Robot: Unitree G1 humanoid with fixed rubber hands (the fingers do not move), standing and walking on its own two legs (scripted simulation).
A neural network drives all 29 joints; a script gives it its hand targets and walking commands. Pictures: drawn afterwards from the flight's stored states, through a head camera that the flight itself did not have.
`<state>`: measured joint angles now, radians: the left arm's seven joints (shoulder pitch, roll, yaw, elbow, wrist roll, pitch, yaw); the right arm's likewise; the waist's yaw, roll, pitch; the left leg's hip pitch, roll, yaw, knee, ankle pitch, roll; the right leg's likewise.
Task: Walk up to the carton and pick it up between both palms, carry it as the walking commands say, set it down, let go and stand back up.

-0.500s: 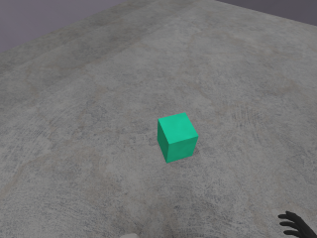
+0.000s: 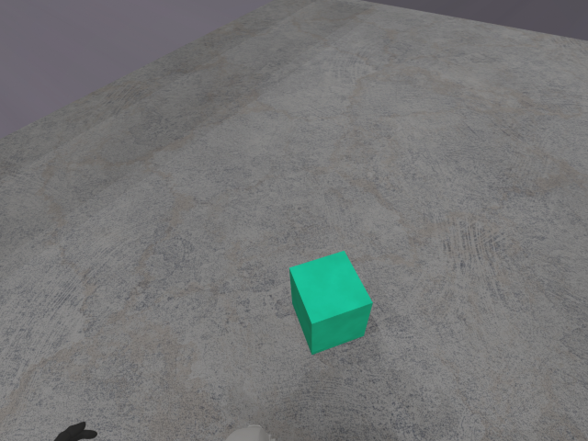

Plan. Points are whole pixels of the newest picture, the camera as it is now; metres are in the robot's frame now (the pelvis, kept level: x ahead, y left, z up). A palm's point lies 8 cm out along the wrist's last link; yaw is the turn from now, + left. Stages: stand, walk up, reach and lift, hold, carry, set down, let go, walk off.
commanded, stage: walk up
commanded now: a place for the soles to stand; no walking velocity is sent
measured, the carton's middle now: (327, 303) +0.64 -0.04 -0.64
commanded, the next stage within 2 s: none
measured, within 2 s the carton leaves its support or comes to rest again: neither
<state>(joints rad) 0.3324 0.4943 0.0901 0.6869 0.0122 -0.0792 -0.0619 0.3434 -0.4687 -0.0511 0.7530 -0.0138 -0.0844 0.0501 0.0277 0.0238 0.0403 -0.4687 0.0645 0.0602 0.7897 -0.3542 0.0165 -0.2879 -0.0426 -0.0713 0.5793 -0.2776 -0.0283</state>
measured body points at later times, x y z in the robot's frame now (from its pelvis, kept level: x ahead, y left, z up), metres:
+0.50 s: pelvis +0.14 -0.03 -0.02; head +0.17 -0.03 +0.43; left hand +0.28 +0.30 -0.09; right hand +0.20 -0.37 -0.11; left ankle +0.14 +0.11 -0.71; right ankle +0.22 -0.15 -0.73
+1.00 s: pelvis +0.18 -0.03 +0.01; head +0.19 -0.02 +0.46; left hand +0.30 +0.30 -0.10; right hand +0.33 -0.35 -0.09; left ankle +0.17 +0.10 -0.73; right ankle +0.22 -0.15 -0.73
